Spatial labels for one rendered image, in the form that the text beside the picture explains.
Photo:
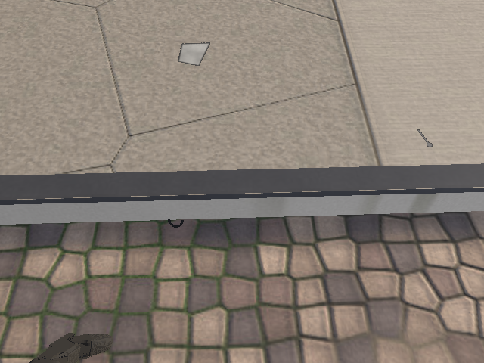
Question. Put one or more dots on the left robot hand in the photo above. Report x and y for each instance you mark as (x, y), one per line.
(70, 348)

